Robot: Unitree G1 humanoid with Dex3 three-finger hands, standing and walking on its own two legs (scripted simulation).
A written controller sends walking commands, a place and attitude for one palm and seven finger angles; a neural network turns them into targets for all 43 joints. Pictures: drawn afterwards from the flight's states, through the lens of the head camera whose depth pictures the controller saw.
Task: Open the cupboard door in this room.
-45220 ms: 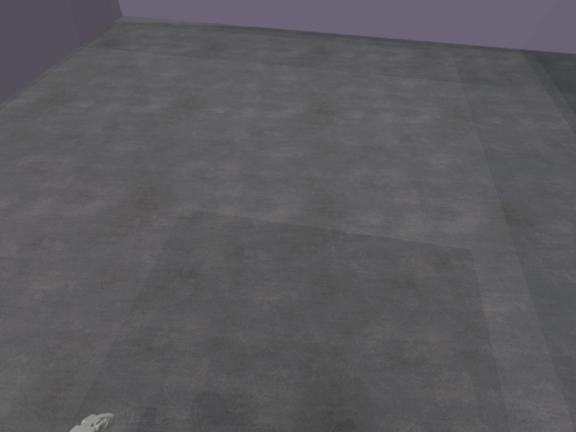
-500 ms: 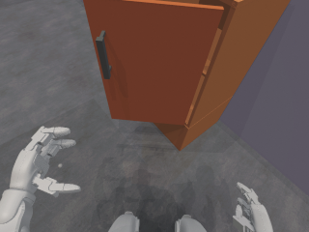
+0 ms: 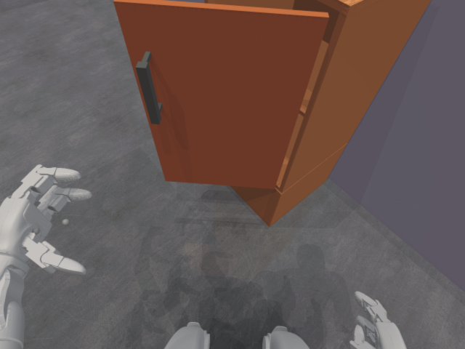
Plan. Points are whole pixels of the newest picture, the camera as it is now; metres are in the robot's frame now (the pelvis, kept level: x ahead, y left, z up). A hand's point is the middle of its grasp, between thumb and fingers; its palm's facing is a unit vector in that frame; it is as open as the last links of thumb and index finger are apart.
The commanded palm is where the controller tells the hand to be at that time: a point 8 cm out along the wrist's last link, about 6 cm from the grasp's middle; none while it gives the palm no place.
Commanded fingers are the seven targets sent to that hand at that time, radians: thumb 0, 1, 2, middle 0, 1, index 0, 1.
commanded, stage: raise the hand with hooked fingers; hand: left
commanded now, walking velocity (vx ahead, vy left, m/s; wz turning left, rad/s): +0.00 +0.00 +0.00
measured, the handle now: (151, 89) +0.62 +0.22 +0.05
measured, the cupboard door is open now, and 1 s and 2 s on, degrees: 47 47 47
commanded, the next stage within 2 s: move the hooked fingers beside the handle in 0.42 s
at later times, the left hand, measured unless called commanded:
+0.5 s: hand (75, 224) +0.29 +0.26 +0.06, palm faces +0.01 -1.00 -0.04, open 14.0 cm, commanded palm +0.26 +0.31 +0.06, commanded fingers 0.00 -0.50 0.30 -0.30 -1.20 -0.30 -1.20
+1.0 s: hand (89, 182) +0.36 +0.27 +0.06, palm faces -0.01 -1.00 -0.03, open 14.0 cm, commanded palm +0.34 +0.31 +0.05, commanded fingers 0.00 -0.50 0.30 -0.30 -1.20 -0.30 -1.20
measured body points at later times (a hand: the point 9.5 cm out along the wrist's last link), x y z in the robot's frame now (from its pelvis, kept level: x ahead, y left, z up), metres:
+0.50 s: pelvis +0.00 -0.01 +0.00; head +0.07 +0.00 +0.44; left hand +0.28 +0.32 +0.06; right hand +0.16 -0.25 -0.08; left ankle +0.01 +0.10 -0.67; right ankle +0.03 -0.12 -0.67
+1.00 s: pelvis -0.01 -0.01 -0.01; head +0.08 +0.00 +0.44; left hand +0.35 +0.32 +0.06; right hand +0.11 -0.27 -0.10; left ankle +0.01 +0.10 -0.67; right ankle +0.03 -0.12 -0.67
